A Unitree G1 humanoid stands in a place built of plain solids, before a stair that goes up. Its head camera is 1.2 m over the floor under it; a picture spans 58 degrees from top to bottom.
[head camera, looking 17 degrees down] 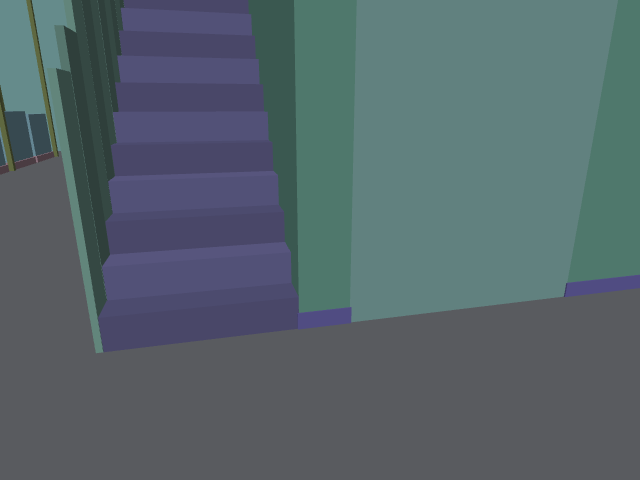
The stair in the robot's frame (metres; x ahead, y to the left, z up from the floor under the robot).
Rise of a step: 0.20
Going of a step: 0.21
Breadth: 1.02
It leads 14 degrees to the left of straight ahead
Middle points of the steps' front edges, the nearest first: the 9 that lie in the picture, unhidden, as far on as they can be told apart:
2.08 0.61 0.20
2.28 0.66 0.39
2.49 0.72 0.59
2.69 0.77 0.78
2.89 0.82 0.98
3.10 0.87 1.17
3.30 0.92 1.37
3.50 0.97 1.56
3.71 1.02 1.76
